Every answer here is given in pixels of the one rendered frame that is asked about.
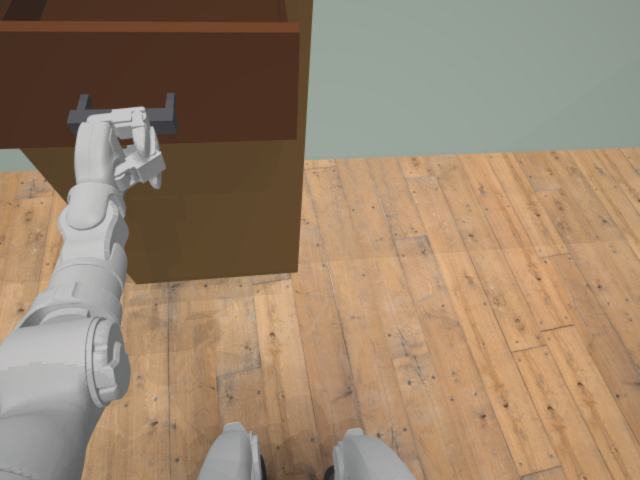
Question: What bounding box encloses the left robot thigh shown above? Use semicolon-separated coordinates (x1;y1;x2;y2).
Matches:
197;430;262;480

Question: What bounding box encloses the drawer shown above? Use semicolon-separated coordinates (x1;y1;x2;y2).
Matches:
0;0;300;149

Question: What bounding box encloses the robot left upper arm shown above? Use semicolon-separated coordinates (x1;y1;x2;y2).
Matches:
0;317;131;480

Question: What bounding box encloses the left robot shin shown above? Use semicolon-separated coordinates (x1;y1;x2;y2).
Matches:
213;422;249;443

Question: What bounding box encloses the cabinet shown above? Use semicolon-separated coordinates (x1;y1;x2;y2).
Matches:
0;0;313;284

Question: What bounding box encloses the robot left forearm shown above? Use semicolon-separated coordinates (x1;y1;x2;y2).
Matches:
0;182;129;413

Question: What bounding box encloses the left robot hand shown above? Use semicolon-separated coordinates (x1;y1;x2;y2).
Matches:
74;106;166;198

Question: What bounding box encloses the handle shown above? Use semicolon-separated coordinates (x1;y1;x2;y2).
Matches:
67;93;178;137

